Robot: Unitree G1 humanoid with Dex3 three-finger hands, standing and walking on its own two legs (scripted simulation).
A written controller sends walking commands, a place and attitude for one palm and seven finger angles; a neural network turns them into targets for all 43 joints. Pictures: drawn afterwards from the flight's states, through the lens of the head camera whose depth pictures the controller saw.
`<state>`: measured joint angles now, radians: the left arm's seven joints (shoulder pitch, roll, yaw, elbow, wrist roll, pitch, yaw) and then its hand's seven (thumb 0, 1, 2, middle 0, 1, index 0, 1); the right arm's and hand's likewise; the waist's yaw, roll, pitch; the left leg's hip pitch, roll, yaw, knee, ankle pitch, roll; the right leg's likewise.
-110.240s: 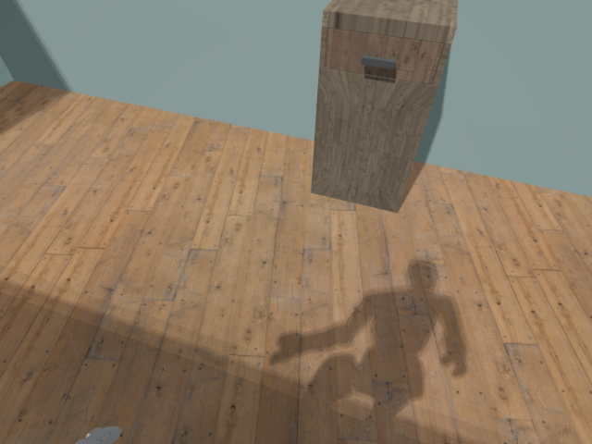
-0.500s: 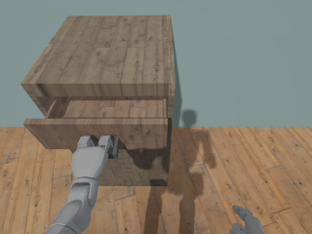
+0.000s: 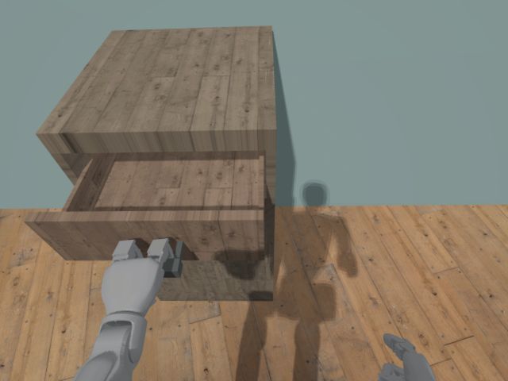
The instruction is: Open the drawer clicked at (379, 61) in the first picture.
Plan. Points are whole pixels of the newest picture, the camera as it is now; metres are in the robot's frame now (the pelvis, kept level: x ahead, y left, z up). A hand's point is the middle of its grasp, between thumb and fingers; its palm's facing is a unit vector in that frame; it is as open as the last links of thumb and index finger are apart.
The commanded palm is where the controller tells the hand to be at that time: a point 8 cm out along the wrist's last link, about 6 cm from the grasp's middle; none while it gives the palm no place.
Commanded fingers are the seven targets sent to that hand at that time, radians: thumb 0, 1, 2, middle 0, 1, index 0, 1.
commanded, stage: pull the drawer open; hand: left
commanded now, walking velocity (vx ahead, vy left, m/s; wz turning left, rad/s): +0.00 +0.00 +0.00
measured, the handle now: (150, 257) +0.32 +0.21 -0.01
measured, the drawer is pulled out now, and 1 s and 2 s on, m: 0.16 0.27 0.30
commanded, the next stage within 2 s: open the thumb to release the handle in 1.36 s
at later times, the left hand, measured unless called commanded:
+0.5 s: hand (140, 328) +0.21 +0.20 -0.03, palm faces -0.01 -0.11 -0.99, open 5.8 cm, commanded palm +0.17 +0.21 +0.03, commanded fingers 0.00 0.90 0.90 -0.40 -1.35 -0.40 -1.35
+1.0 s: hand (130, 368) +0.15 +0.20 -0.02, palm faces -0.04 -0.14 -0.99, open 5.9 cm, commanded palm +0.11 +0.20 +0.03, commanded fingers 0.00 0.90 0.90 -0.40 -1.35 -0.40 -1.35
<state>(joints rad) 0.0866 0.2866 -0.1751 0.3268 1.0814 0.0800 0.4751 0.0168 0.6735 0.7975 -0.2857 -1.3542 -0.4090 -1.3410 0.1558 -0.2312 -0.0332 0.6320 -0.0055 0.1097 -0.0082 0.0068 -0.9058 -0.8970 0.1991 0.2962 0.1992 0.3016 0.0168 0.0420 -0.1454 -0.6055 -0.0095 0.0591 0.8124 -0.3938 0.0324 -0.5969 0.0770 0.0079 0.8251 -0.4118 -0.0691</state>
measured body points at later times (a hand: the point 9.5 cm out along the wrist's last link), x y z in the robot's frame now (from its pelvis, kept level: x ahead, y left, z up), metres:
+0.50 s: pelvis +0.01 -0.01 -0.01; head +0.04 -0.03 +0.44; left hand +0.20 +0.20 +0.03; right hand +0.21 -0.23 -0.11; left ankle +0.00 +0.10 -0.70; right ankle -0.01 -0.08 -0.70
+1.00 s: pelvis +0.01 -0.01 -0.02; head +0.04 -0.04 +0.43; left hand +0.15 +0.20 +0.03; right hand +0.22 -0.22 -0.11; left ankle +0.00 +0.10 -0.70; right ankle -0.01 -0.08 -0.70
